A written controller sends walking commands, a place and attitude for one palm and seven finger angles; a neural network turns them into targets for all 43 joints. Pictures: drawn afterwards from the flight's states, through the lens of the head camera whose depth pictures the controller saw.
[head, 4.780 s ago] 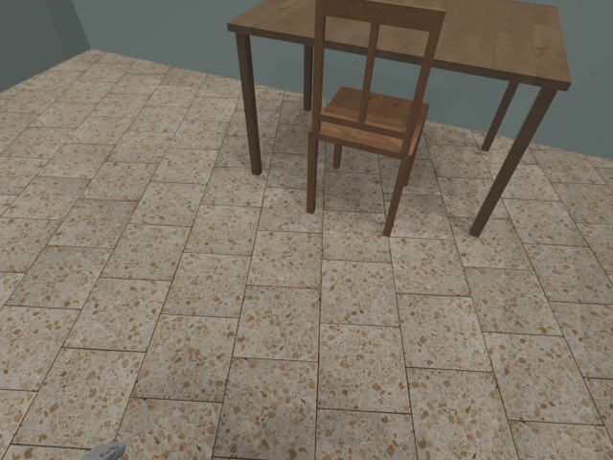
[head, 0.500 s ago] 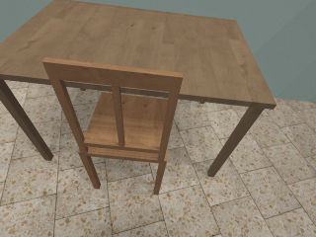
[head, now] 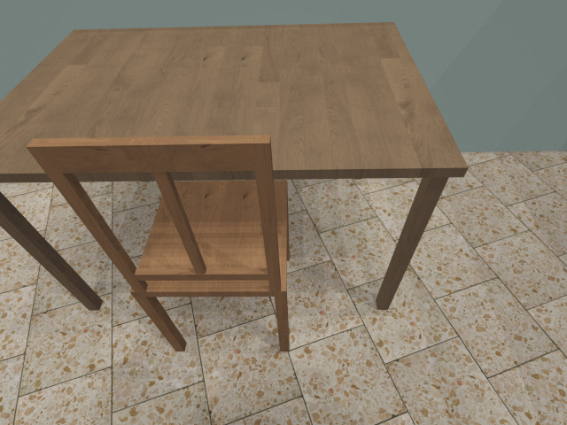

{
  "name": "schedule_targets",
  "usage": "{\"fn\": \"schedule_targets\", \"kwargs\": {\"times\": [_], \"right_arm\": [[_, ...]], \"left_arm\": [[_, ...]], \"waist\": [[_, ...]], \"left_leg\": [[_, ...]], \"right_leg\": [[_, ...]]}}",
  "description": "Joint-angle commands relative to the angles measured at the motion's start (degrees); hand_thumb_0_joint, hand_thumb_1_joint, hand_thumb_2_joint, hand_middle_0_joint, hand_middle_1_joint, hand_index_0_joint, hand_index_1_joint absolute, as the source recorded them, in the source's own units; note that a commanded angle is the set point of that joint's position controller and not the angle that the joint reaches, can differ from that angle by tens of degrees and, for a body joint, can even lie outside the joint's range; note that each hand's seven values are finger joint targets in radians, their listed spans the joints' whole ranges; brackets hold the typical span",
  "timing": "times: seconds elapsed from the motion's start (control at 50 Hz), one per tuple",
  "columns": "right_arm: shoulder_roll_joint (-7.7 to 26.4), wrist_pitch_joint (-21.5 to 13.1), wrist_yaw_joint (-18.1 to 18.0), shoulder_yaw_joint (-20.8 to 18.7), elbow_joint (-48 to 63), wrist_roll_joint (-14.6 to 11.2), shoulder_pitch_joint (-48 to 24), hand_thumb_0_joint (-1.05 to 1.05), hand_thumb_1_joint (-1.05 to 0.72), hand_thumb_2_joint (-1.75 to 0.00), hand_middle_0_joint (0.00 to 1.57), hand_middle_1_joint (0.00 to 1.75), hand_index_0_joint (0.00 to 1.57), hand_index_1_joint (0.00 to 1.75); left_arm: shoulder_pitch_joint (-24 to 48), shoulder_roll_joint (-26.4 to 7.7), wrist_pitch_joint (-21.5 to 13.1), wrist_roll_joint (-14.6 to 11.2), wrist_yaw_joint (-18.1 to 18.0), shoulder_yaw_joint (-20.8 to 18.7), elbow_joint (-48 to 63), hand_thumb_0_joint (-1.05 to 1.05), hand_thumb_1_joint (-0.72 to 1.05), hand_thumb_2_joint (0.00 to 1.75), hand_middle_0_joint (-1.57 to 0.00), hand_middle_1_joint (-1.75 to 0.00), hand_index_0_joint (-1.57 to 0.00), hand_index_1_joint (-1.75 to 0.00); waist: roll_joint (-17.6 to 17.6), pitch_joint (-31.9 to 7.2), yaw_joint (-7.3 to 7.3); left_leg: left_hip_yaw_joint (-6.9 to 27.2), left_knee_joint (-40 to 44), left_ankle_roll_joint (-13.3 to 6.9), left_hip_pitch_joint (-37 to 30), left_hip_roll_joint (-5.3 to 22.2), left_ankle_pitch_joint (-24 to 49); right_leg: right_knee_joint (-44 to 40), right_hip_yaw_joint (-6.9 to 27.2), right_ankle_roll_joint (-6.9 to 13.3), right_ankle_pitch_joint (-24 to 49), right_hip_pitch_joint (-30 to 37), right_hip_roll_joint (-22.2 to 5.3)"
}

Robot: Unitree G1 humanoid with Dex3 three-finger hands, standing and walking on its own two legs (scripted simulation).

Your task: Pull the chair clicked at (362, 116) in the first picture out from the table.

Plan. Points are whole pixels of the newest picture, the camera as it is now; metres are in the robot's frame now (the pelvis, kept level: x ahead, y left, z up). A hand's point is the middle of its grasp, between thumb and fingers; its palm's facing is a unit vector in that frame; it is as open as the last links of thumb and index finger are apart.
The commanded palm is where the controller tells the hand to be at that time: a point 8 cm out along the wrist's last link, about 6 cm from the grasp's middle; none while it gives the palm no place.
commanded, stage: come to a stop and stand still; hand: left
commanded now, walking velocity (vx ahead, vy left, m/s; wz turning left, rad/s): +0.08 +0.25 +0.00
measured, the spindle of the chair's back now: (184, 228) +0.48 +0.24 -0.07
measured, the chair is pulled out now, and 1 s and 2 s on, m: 0.00 0.00 0.00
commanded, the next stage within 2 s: look again from close up in 0.78 s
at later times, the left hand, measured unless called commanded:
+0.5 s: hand out of the picture -0.04 +0.25 -0.18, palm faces +0.09 -0.97 -0.22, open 7.4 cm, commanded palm none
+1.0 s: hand out of the picture -0.05 +0.23 -0.17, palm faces +0.01 -0.98 -0.18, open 7.4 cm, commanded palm none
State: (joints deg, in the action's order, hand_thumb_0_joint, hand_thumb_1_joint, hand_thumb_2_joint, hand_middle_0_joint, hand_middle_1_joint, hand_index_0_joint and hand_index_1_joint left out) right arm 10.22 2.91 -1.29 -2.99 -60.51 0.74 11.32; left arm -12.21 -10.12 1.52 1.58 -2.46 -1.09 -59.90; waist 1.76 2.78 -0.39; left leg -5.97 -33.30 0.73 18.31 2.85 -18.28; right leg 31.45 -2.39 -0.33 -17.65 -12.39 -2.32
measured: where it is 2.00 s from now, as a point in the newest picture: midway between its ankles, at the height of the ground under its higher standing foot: outside the picture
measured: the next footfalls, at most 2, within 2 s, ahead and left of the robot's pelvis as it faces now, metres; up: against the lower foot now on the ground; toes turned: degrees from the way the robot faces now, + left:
left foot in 0.40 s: -0.01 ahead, +0.16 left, +0.00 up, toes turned +4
right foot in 0.68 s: -0.02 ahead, -0.05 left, +0.00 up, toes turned -2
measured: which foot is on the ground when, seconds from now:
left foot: up 0.00-0.38, down 0.40-1.00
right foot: down 0.00-0.42, up 0.44-0.66, down 0.68-1.00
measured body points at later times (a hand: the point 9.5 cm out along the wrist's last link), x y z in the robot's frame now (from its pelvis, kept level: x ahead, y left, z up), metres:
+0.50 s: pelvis -0.03 +0.05 +0.00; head -0.02 +0.07 +0.45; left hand -0.04 +0.30 -0.16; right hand +0.03 -0.18 -0.14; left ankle -0.05 +0.16 -0.73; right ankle -0.03 -0.10 -0.72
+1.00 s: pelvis -0.05 +0.07 +0.01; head -0.03 +0.07 +0.45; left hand -0.05 +0.29 -0.16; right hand -0.05 -0.15 -0.15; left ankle -0.05 +0.16 -0.73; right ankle -0.06 -0.04 -0.73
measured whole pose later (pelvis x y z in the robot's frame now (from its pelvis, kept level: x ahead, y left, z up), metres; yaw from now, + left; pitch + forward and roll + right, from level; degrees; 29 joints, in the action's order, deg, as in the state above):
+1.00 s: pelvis -0.05 +0.07 +0.01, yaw +1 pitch -1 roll -1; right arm 9.0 -0.1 -1.2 0.6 -62.2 1.2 16.7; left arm -16.5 -8.0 -1.5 0.9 -2.5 1.2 -63.5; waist 0.7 2.2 -0.7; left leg -4.0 -28.2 -2.2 12.5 -0.2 -15.2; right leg 26.4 -3.2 0.6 -15.3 -10.5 -0.1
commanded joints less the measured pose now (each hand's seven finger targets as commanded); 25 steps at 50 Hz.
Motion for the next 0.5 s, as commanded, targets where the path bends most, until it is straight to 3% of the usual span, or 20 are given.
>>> {"fn": "schedule_targets", "kwargs": {"times": [0.0,0.04,0.06,0.12,0.18,0.26,0.3,0.34,0.36,0.38,0.4,0.42,0.44,0.48], "right_arm": [[4.5,0.6,0.8,-1.1,4.2,0.3,-0.1,0.00,-0.90,-0.90,0.20,0.30,0.20,0.30],[4.8,0.5,1.2,-1.2,2.6,0.4,3.0,0.00,-0.90,-0.90,0.20,0.30,0.20,0.30],[4.9,0.3,1.4,-1.3,2.4,0.4,4.1,0.00,-0.90,-0.90,0.20,0.30,0.20,0.30],[5.4,0.1,1.3,-1.3,3.4,0.4,3.5,0.00,-0.90,-0.90,0.20,0.30,0.20,0.30],[4.9,-0.2,1.0,-0.8,4.7,0.3,2.3,0.00,-0.90,-0.90,0.20,0.30,0.20,0.30],[3.5,-0.9,1.0,-0.2,5.0,-0.2,1.9,0.00,-0.90,-0.90,0.20,0.30,0.20,0.30],[3.1,-1.3,0.7,0.0,3.9,-0.4,4.5,0.00,-0.90,-0.90,0.20,0.30,0.20,0.30],[3.4,-2.1,0.4,0.4,1.8,-0.4,9.0,0.00,-0.90,-0.90,0.20,0.30,0.20,0.30],[5.7,-2.7,0.2,0.2,1.5,-0.2,9.7,0.00,-0.90,-0.90,0.20,0.30,0.20,0.30],[9.0,-3.0,0.0,-0.3,2.2,0.3,8.9,0.00,-0.90,-0.90,0.20,0.30,0.20,0.30],[10.7,-2.5,-0.2,-0.4,3.3,0.4,6.4,0.00,-0.90,-0.90,0.20,0.30,0.20,0.30],[10.1,-2.4,-0.5,0.0,3.9,0.8,4.0,0.00,-0.90,-0.90,0.20,0.30,0.20,0.30],[8.0,-3.0,-0.8,0.7,3.1,0.7,2.8,0.00,-0.90,-0.90,0.20,0.30,0.20,0.30],[6.5,-2.9,-1.3,1.4,2.9,0.4,2.1,0.00,-0.90,-0.90,0.20,0.30,0.20,0.30]], "left_arm": [[-2.1,-11.4,-1.4,0.0,-0.4,-2.4,3.1,0.00,0.90,0.90,-0.20,-0.30,-0.20,-0.30],[-1.2,-10.3,-1.6,-0.3,-0.3,-2.4,3.5,0.00,0.90,0.90,-0.20,-0.30,-0.20,-0.30],[-2.1,-10.3,-1.7,-0.3,-0.2,-2.6,3.8,0.00,0.90,0.90,-0.20,-0.30,-0.20,-0.30],[-5.8,-10.5,-2.1,-0.3,-0.5,-3.3,3.5,0.00,0.90,0.90,-0.20,-0.30,-0.20,-0.30],[-8.3,-10.5,-2.1,0.1,-0.9,-3.5,2.8,0.00,0.90,0.90,-0.20,-0.30,-0.20,-0.30],[-7.1,-10.9,-1.6,0.6,-0.4,-3.5,2.7,0.00,0.90,0.90,-0.20,-0.30,-0.20,-0.30],[-4.7,-11.0,-1.3,0.4,-0.2,-3.6,2.7,0.00,0.90,0.90,-0.20,-0.30,-0.20,-0.30],[-2.8,-9.9,-0.8,-0.3,0.0,-3.2,2.4,0.00,0.90,0.90,-0.20,-0.30,-0.20,-0.30],[-3.3,-7.7,-0.5,-0.6,0.1,-2.6,2.6,0.00,0.90,0.90,-0.20,-0.30,-0.20,-0.30],[-4.4,-4.7,-0.1,-0.9,0.4,-2.1,2.8,0.00,0.90,0.90,-0.20,-0.30,-0.20,-0.30],[-4.2,-3.5,0.2,-0.7,0.3,-1.9,2.8,0.00,0.90,0.90,-0.20,-0.30,-0.20,-0.30],[-3.8,-3.1,0.3,-0.4,0.4,-1.6,2.6,0.00,0.90,0.90,-0.20,-0.30,-0.20,-0.30],[-3.6,-2.9,0.8,0.0,0.1,-1.4,1.2,0.00,0.90,0.90,-0.20,-0.30,-0.20,-0.30],[-5.1,-3.4,0.8,-0.3,0.5,-1.5,0.0,0.00,0.90,0.90,-0.20,-0.30,-0.20,-0.30]], "waist": [[-14.0,1.8,1.22],[-10.7,2.4,0.38],[-10.5,1.2,0.64],[-10.7,-1.0,2.40],[-12.2,-3.7,3.62],[-14.6,-3.1,3.62],[-15.5,-3.1,2.10],[-11.9,-3.4,-0.24],[-4.4,-4.1,-0.25],[6.9,-3.3,0.52],[9.1,-0.2,1.18],[6.5,2.5,1.80],[11.6,3.4,1.46],[9.9,3.7,1.99]], "left_leg": [[6.1,-14.3,0.9,4.4,-0.7,-9.0],[6.4,-20.3,1.4,6.8,-1.1,-4.0],[6.1,-21.8,1.6,8.1,-1.5,-2.9],[6.2,-23.8,2.8,11.2,-1.5,-2.6],[5.9,-19.7,3.2,11.3,-1.2,-5.1],[3.7,-8.0,2.4,3.2,-1.8,-6.6],[2.7,1.0,1.8,-4.0,-2.6,-2.8],[2.0,12.4,1.3,-14.2,-2.6,6.8],[5.7,14.7,0.3,-16.9,1.3,8.9],[15.8,17.1,-2.8,-13.4,9.7,13.1],[18.8,20.6,-6.5,-4.9,14.4,10.4],[17.9,21.7,-8.0,-0.3,13.5,8.6],[16.9,23.5,-7.6,-1.2,11.5,10.0],[13.2,20.7,-8.1,-3.4,9.6,18.1]], "right_leg": [[-19.6,19.2,9.6,9.1,-5.8,-18.7],[-17.5,13.7,8.6,13.9,-2.9,-15.4],[-16.2,12.2,8.1,16.3,-0.2,-14.6],[-13.9,11.9,8.7,24.5,6.6,-15.6],[-12.1,12.3,10.0,29.9,11.5,-16.5],[-13.2,11.5,9.6,22.7,6.0,-15.1],[-12.4,10.0,8.2,17.6,2.0,-13.7],[-8.8,7.2,4.5,9.6,-4.3,-9.7],[-4.1,5.1,2.5,4.8,-6.8,-6.4],[0.9,1.2,0.1,-2.1,-8.8,-2.2],[6.2,-1.0,-0.8,-9.1,-6.1,-1.0],[9.6,0.0,-0.6,-9.3,-5.8,-0.9],[13.0,1.1,-0.7,-9.3,-6.6,-1.4],[16.3,2.1,-0.3,-7.4,-7.7,-1.5]]}}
